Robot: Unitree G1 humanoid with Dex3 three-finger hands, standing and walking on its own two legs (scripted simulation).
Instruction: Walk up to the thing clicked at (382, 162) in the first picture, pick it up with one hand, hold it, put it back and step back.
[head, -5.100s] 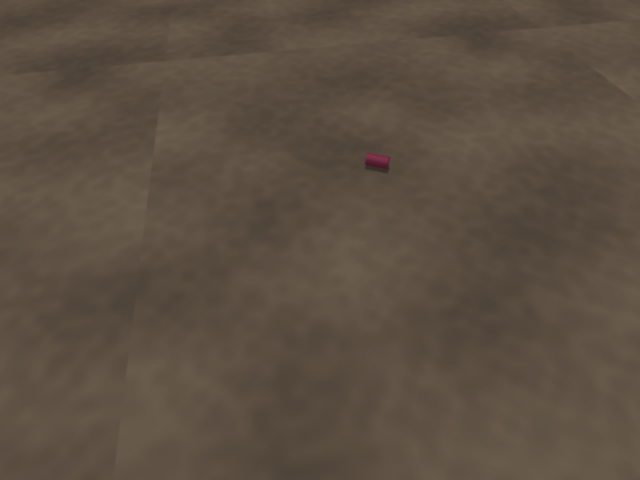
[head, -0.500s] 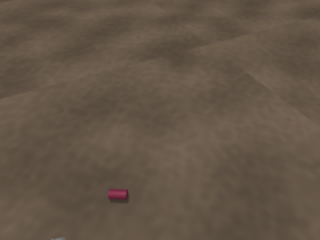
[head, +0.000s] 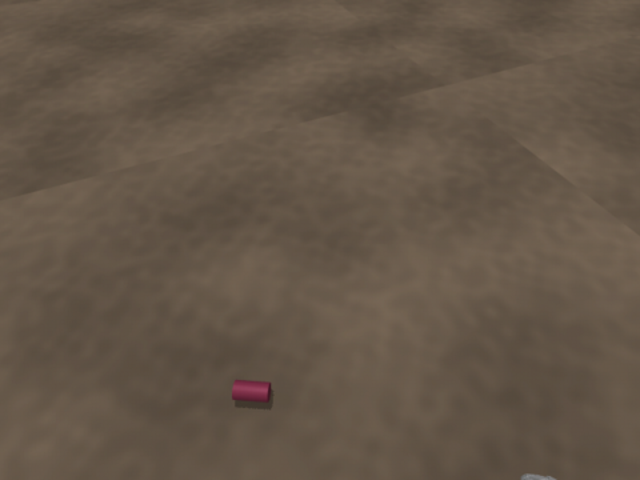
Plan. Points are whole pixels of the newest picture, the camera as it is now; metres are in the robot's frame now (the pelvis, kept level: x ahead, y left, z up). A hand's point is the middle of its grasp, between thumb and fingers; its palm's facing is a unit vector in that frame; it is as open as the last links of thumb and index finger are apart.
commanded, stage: walk up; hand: left
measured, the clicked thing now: (251, 391) +0.50 +0.24 -0.75
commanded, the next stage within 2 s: stand in 0.92 s
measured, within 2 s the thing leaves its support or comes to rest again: neither
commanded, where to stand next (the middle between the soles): +0.11 +0.00 m, yaw +0 degrees
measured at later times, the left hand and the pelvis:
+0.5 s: hand out of the picture +0.10 +0.24 -0.15, palm faces -0.02 -0.94 -0.33, open 7.4 cm; pelvis +0.01 +0.00 +0.00, yaw +0 degrees
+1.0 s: hand out of the picture +0.09 +0.25 -0.15, palm faces -0.01 -0.94 -0.33, open 7.4 cm; pelvis +0.01 +0.00 +0.00, yaw +0 degrees
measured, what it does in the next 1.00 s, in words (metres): stands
